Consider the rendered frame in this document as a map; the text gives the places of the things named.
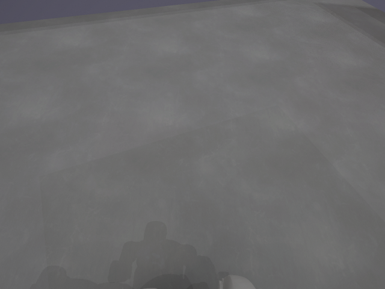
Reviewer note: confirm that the robot right thigh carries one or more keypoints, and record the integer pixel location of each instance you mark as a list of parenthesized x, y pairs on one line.
[(235, 282)]

